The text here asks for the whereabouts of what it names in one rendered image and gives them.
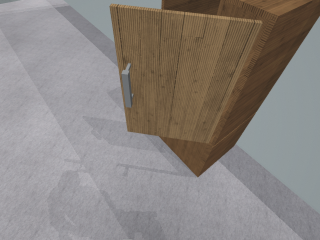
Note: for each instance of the handle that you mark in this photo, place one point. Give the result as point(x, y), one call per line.
point(126, 81)

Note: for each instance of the cupboard door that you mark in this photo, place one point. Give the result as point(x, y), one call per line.
point(184, 67)

